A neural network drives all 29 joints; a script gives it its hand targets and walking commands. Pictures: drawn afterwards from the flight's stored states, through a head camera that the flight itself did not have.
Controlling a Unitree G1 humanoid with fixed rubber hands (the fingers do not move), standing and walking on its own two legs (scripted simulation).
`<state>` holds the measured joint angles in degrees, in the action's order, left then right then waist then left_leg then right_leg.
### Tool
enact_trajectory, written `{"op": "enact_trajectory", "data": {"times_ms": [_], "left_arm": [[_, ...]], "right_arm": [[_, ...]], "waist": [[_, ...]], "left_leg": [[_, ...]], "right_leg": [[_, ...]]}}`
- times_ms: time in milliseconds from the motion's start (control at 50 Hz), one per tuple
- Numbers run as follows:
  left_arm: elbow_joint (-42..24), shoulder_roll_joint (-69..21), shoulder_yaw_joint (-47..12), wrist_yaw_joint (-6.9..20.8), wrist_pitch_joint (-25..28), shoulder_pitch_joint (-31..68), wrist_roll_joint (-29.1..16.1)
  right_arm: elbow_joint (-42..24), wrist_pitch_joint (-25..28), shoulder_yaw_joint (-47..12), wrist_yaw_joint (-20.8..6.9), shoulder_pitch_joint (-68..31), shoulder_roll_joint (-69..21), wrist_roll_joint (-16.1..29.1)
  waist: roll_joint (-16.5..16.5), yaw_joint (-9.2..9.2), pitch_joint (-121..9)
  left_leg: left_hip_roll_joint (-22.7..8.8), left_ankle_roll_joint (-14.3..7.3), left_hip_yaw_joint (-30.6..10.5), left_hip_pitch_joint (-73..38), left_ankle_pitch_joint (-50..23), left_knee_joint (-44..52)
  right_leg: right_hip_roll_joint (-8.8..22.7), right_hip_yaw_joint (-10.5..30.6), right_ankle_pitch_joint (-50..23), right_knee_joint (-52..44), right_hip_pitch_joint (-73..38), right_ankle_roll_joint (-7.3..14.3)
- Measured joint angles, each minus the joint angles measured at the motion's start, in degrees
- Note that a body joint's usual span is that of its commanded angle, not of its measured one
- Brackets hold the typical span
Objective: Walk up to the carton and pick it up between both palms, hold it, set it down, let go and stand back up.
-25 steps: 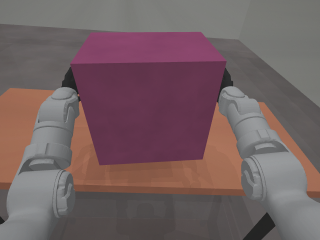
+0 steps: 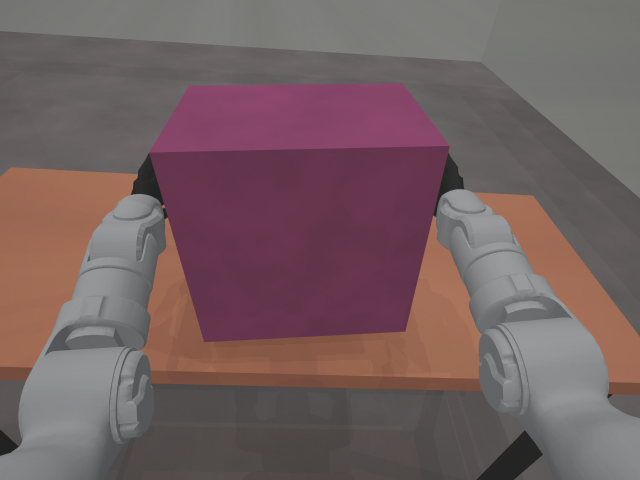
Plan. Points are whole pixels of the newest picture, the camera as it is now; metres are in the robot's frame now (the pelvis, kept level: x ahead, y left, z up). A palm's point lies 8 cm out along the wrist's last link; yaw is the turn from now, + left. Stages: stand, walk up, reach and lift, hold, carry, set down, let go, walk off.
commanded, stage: set down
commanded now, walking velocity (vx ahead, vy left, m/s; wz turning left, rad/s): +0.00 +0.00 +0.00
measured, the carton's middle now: (302, 214) +0.44 +0.02 +0.15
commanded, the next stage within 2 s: none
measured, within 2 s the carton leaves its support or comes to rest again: rests again in 1.46 s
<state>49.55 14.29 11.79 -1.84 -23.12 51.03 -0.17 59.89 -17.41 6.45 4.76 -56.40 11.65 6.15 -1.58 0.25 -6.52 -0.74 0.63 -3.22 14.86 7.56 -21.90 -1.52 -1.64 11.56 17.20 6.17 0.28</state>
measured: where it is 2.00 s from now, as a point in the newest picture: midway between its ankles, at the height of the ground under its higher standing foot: outside the picture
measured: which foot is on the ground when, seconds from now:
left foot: down 0.00-1.00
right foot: down 0.00-1.00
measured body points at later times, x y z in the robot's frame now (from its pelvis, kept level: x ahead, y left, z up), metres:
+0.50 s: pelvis +0.00 +0.00 +0.00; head -0.04 +0.02 +0.45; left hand +0.42 +0.21 +0.18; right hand +0.42 -0.17 +0.18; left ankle +0.04 +0.12 -0.75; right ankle -0.03 -0.11 -0.75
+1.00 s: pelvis +0.00 +0.00 +0.00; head -0.04 +0.02 +0.45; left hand +0.41 +0.21 +0.15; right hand +0.42 -0.17 +0.16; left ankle +0.04 +0.12 -0.75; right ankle -0.03 -0.11 -0.75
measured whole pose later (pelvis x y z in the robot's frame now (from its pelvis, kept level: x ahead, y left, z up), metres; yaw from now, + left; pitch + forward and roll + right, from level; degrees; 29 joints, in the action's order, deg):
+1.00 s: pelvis +0.00 +0.00 +0.00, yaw +0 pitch +1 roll -1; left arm 51.8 12.7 12.0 -1.3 -14.7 45.3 -0.2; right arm 55.9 -11.7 6.5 5.8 -47.1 9.1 4.9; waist -1.2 0.2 -7.2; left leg -0.7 0.8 -3.2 14.9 7.8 -21.9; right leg -1.5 -1.6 11.9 17.2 6.2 0.3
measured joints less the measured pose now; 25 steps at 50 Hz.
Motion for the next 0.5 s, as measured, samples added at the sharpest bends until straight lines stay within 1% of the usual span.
{"op": "enact_trajectory", "data": {"times_ms": [60, 180, 300, 500], "left_arm": [[0.0, -0.3, 0.0, 0.0, 0.5, -1.2, 0.0], [-0.7, -0.7, 0.0, 0.0, 1.3, -2.7, 0.0], [-0.7, -0.7, 0.0, 0.0, 1.6, -1.6, 0.0], [2.3, -0.7, 0.2, 0.2, 3.0, -0.3, 0.0]], "right_arm": [[-0.3, 0.6, 0.0, 0.4, 1.6, -0.5, 1.0], [-3.2, 1.5, 0.0, 1.2, 5.5, -1.3, 2.7], [-3.8, 2.4, 0.0, 1.2, 5.7, -1.0, 2.7], [-3.8, 2.1, 0.1, 0.5, 5.7, -1.0, -1.1]], "waist": [[0.1, 0.00, 0.0], [0.2, 0.00, -0.7], [0.3, 0.00, -1.3], [0.3, 0.00, -0.3]], "left_leg": [[0.0, 0.1, 0.0, 0.0, 0.1, 0.0], [0.0, 0.1, 0.0, 0.0, 0.1, 0.0], [0.0, 0.1, 0.0, 0.0, -0.1, 0.0], [0.0, 0.1, 0.0, 0.0, -0.2, 0.0]], "right_leg": [[0.0, 0.0, 0.1, 0.0, 0.0, 0.0], [0.0, 0.0, 0.1, 0.0, 0.0, 0.0], [0.0, 0.0, -0.1, 0.0, 0.0, 0.0], [0.0, 0.0, -0.2, 0.0, 0.0, 0.0]]}}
